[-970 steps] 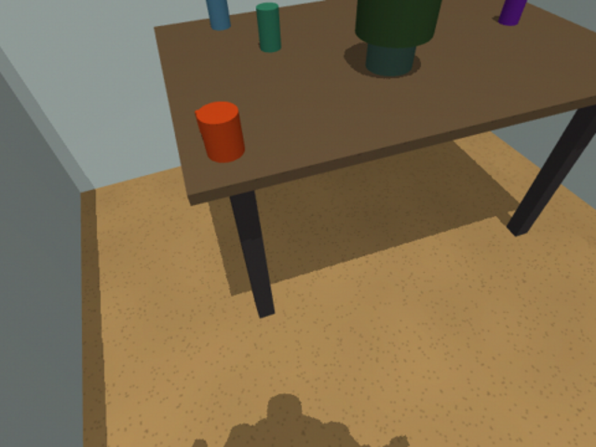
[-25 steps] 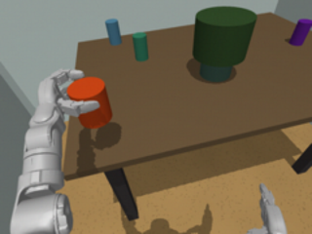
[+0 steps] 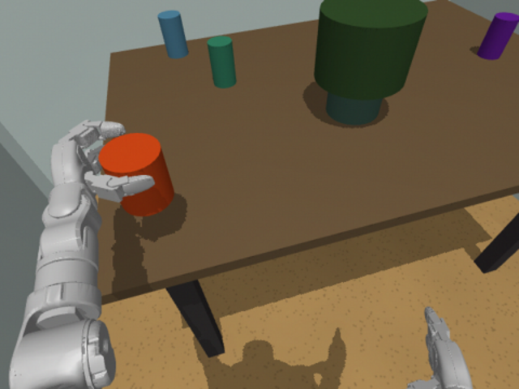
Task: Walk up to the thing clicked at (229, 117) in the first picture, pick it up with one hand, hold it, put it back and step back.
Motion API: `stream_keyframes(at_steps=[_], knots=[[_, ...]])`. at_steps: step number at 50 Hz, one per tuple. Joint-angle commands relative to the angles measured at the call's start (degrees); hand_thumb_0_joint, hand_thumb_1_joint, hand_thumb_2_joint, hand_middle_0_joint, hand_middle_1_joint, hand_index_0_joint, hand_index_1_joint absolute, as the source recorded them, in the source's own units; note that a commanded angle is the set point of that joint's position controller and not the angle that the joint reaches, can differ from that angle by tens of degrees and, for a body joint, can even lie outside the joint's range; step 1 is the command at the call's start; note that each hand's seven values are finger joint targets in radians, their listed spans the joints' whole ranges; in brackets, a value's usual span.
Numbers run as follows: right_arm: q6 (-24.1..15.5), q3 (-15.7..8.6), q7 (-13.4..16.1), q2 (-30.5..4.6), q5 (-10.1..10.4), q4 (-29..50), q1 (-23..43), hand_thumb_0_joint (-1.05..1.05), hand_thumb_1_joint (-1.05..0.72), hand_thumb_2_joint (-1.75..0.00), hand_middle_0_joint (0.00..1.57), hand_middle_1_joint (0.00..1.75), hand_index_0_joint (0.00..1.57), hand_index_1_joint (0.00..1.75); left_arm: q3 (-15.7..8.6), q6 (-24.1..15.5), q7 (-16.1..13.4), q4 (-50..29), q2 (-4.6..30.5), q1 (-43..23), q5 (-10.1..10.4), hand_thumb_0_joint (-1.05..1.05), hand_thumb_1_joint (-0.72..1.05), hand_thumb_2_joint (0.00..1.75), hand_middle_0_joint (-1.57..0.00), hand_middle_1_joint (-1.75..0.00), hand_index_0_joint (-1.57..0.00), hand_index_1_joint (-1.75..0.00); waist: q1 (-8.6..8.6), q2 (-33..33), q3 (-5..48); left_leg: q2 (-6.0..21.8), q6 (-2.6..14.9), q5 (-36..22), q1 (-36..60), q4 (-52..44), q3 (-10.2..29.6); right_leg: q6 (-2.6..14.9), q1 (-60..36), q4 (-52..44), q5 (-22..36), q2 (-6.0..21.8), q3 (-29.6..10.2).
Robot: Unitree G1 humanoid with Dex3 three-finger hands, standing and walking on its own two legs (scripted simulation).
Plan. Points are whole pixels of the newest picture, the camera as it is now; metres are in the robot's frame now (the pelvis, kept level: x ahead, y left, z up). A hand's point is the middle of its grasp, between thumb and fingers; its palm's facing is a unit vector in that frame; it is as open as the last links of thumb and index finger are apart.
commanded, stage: crouch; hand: left
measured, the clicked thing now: (135, 169) +0.45 +0.20 +0.13
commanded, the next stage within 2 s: lower in 0.02 s
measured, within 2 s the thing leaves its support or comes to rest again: rests again in 0.92 s
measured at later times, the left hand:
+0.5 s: hand (129, 184) +0.44 +0.22 +0.10, palm faces +0.22 -0.98 -0.02, open 11.6 cm
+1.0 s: hand (134, 196) +0.45 +0.22 +0.06, palm faces +0.20 -0.98 -0.02, open 11.6 cm
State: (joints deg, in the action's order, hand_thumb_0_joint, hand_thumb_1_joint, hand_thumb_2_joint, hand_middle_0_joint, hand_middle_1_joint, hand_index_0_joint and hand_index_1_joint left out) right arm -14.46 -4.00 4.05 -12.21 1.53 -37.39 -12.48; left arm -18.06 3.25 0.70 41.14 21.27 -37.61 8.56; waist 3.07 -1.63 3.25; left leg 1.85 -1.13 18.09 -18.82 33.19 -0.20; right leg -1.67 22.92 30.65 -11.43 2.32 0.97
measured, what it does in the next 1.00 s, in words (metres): stands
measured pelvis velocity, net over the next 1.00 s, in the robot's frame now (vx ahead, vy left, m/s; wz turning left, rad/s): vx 0.00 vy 0.00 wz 0.00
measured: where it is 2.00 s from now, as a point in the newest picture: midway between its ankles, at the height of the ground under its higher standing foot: outside the picture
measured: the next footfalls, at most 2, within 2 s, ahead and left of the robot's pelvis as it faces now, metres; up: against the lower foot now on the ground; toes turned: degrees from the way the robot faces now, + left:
none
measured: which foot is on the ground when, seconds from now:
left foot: down 0.00-1.00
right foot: down 0.00-1.00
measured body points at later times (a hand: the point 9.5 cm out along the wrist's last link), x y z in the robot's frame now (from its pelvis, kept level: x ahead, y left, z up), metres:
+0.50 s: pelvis +0.00 +0.00 -0.01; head +0.04 +0.00 +0.44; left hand +0.42 +0.27 +0.10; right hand +0.16 -0.26 -0.08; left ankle -0.01 +0.13 -0.73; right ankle +0.04 -0.14 -0.73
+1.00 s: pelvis +0.00 +0.00 -0.03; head +0.06 +0.02 +0.42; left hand +0.43 +0.27 +0.06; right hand +0.15 -0.26 -0.09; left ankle -0.01 +0.13 -0.73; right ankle +0.04 -0.14 -0.73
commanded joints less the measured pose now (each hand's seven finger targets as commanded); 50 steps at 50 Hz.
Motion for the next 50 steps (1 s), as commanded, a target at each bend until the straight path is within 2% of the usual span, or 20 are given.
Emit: stream_keyframes(at_steps=[1,7,10,12,14,17,18,19,22,26,31,32,34,36,38,40,43,45,47,50], knots=[[-2.5,-1.9,0.5,-7.5,0.2,9.8,5.9,0.00,0.53,-0.05,0.05,0.05,0.05,0.05,-3.3,-7.6,0.7,-16.1,15.4,-32.3,1.7,0.00,-0.14,1.21,-1.20,-1.38,-1.23,-1.37,0.04,-1.6,21.8,-1.7,1.11,-18.5,5.4,-3.4,-0.7,1.60,-12.1,-1.9,14.0,-1.8,1.8],[-0.8,-2.1,0.8,-7.9,0.3,9.7,5.8,0.00,0.53,-0.06,0.05,0.05,0.05,0.05,-3.2,-9.1,0.9,-15.2,16.2,-33.2,1.7,0.00,-0.16,1.17,-1.19,-1.35,-1.21,-1.35,0.45,-2.8,22.9,-1.8,1.11,-18.0,6.5,-3.6,-0.8,1.70,-10.9,-2.2,13.7,-1.7,1.6],[-0.2,-1.8,0.5,-7.2,0.3,7.6,4.2,0.00,0.52,-0.06,0.05,0.05,0.05,0.05,-3.5,-9.7,1.1,-9.0,15.3,-28.6,1.7,0.00,-0.19,1.18,-1.20,-1.37,-1.23,-1.37,1.06,-0.1,17.8,-1.7,1.40,-15.9,3.4,-3.4,-0.7,1.56,-8.9,-2.1,11.9,-1.9,1.9],[0.0,-1.5,0.3,-7.0,0.2,9.3,5.6,0.00,0.52,-0.06,0.05,0.05,0.05,0.05,-2.8,-11.1,1.3,-11.1,15.3,-31.1,1.5,0.00,-0.18,1.16,-1.19,-1.36,-1.22,-1.36,0.65,-2.1,21.9,-1.6,1.27,-16.2,4.1,-3.0,-0.5,1.65,-9.4,-1.5,12.1,-1.7,1.8],[0.8,-1.4,0.3,-6.8,0.1,9.2,5.0,0.00,0.52,-0.06,0.05,0.05,0.05,0.05,-4.2,-11.9,1.6,-8.5,16.4,-28.3,1.7,0.00,-0.17,1.16,-1.18,-1.35,-1.21,-1.35,0.56,-0.8,21.4,-1.9,1.62,-16.3,2.6,-2.1,-0.8,1.38,-10.1,-1.0,12.9,-1.5,1.6],[1.2,-2.4,0.3,-8.5,-0.1,10.7,5.3,0.00,0.52,-0.06,0.05,0.05,0.05,0.05,-3.5,-14.2,2.0,-9.6,16.2,-30.7,1.7,0.00,-0.17,1.15,-1.16,-1.33,-1.19,-1.33,1.90,-1.7,22.4,-1.4,1.21,-17.4,2.9,-1.2,-0.4,1.70,-7.9,0.3,13.5,-1.6,1.6],[1.5,-0.6,0.1,-6.2,0.0,10.0,5.1,0.00,0.52,-0.06,0.05,0.05,0.05,0.05,-3.1,-14.9,2.1,-11.0,16.0,-32.7,1.6,0.00,-0.18,1.15,-1.17,-1.34,-1.20,-1.34,0.91,-4.2,23.8,-1.4,0.99,-18.4,3.6,-0.7,-0.3,1.86,-7.4,0.6,13.5,-1.5,1.6],[1.6,-1.7,0.2,-7.8,-0.1,12.2,6.6,0.00,0.51,-0.06,0.05,0.05,0.05,0.05,-4.6,-15.3,2.0,-9.8,17.8,-31.9,1.8,0.00,-0.17,1.16,-1.17,-1.34,-1.19,-1.34,1.18,-2.9,24.2,-1.6,1.17,-18.1,3.2,-0.2,-0.4,1.72,-7.8,0.7,13.5,-1.5,1.6],[2.0,-1.5,0.2,-7.7,-0.3,12.3,5.6,0.00,0.51,-0.06,0.05,0.05,0.05,0.05,-3.8,-16.7,2.2,-7.3,16.9,-30.9,1.5,0.00,-0.18,1.18,-1.19,-1.36,-1.21,-1.37,2.57,-1.8,23.6,-1.4,1.35,-16.1,1.6,0.8,-0.3,1.67,-6.0,1.8,12.4,-1.5,1.5],[2.7,-1.9,0.3,-7.8,-0.4,13.5,5.0,0.00,0.51,-0.06,0.05,0.05,0.05,0.05,-4.6,-18.7,1.9,-7.9,18.0,-32.6,1.8,0.00,-0.17,1.17,-1.18,-1.35,-1.20,-1.36,2.21,-3.3,26.8,-1.7,1.42,-14.4,-0.3,2.3,-0.4,1.54,-6.8,3.2,11.7,-1.3,1.2],[3.4,-1.8,0.0,-7.5,-0.6,13.0,3.2,0.00,0.50,-0.06,0.05,0.05,0.05,0.05,-4.2,-20.2,1.9,-3.9,18.0,-30.6,1.0,0.00,-0.15,1.19,-1.20,-1.37,-1.22,-1.38,2.51,-3.1,23.6,-1.8,1.63,-9.0,-4.2,3.8,-0.5,1.50,-2.3,4.3,6.7,-1.3,1.1],[3.4,-2.4,0.1,-8.3,-0.7,14.1,3.3,0.00,0.51,-0.06,0.05,0.05,0.05,0.05,-5.1,-20.6,1.9,-5.7,19.2,-31.1,1.0,0.00,-0.13,1.19,-1.22,-1.38,-1.24,-1.39,2.39,-2.8,24.5,-1.7,1.52,-9.2,-4.8,4.0,-0.5,1.58,-2.3,4.6,6.9,-1.3,1.0],[3.5,-0.9,-0.2,-6.7,-0.5,16.4,3.8,0.00,0.51,-0.06,0.05,0.05,0.05,0.05,-3.4,-21.0,2.2,-4.7,16.3,-31.0,1.4,0.00,-0.14,1.19,-1.20,-1.38,-1.23,-1.38,2.60,-3.5,26.4,-1.6,1.29,-11.6,-4.0,5.1,-0.3,1.70,-2.3,5.9,8.7,-1.3,1.1],[3.7,-2.7,-0.2,-9.4,-0.7,17.5,2.3,0.00,0.50,-0.06,0.05,0.05,0.05,0.05,-4.6,-21.2,2.4,-4.9,18.4,-30.3,1.3,0.00,-0.15,1.18,-1.19,-1.36,-1.22,-1.37,2.46,-3.8,26.7,-1.2,0.79,-14.7,-4.2,5.9,0.1,2.01,-1.5,6.7,10.4,-1.6,1.2],[3.8,-1.8,-0.6,-8.1,-0.8,17.1,2.4,0.00,0.50,-0.06,0.05,0.05,0.05,0.05,-4.1,-21.7,2.5,-5.7,18.1,-31.7,1.1,0.00,-0.12,1.20,-1.20,-1.38,-1.22,-1.38,2.08,-5.9,26.1,-0.9,0.39,-15.0,-3.8,6.5,0.3,2.28,0.9,7.6,9.4,-1.7,1.4],[3.9,-1.5,-0.8,-7.9,-0.6,20.7,3.1,0.00,0.50,-0.06,0.05,0.05,0.05,0.05,-2.7,-21.8,2.8,-4.0,15.7,-30.5,1.1,0.00,-0.12,1.19,-1.20,-1.36,-1.22,-1.37,2.90,-4.5,27.4,-0.8,0.48,-14.6,-3.7,7.2,0.5,2.24,1.2,8.1,8.9,-1.8,1.5],[4.5,-1.5,-0.9,-7.9,-0.9,20.1,0.6,0.00,0.51,-0.06,0.05,0.05,0.05,0.05,-4.1,-22.2,2.7,-4.5,17.6,-30.7,1.0,0.00,-0.13,1.20,-1.20,-1.37,-1.22,-1.38,2.47,-4.7,27.7,-0.9,0.53,-14.3,-5.8,8.1,0.5,2.22,1.1,8.9,9.0,-1.6,1.2],[4.5,-3.3,-0.6,-9.8,-1.0,22.0,0.8,0.00,0.50,-0.06,0.05,0.05,0.05,0.05,-5.3,-22.7,2.7,-5.8,19.3,-31.7,1.1,0.00,-0.14,1.19,-1.19,-1.37,-1.21,-1.37,2.75,-3.9,29.2,-1.2,0.71,-13.6,-6.3,8.6,0.2,2.05,-0.1,9.4,9.5,-1.5,1.0],[4.8,-1.5,-1.0,-7.7,-1.0,22.7,-1.1,0.00,0.50,-0.06,0.05,0.05,0.05,0.05,-3.2,-22.7,2.9,-4.9,16.1,-30.5,0.7,0.00,-0.11,1.18,-1.18,-1.34,-1.20,-1.35,2.93,-3.5,28.4,-1.1,0.73,-14.2,-7.4,8.9,0.3,2.12,0.6,9.9,10.0,-1.4,1.0],[5.0,-1.4,-1.1,-7.8,-1.0,23.5,-1.3,0.00,0.50,-0.06,0.05,0.05,0.05,0.05,-3.5,-22.9,2.9,-4.2,16.2,-29.9,0.8,0.00,-0.13,1.20,-1.19,-1.36,-1.21,-1.37,2.60,-5.2,27.6,-0.8,0.20,-15.6,-6.4,9.4,0.7,2.43,3.4,10.6,9.3,-1.6,1.3]])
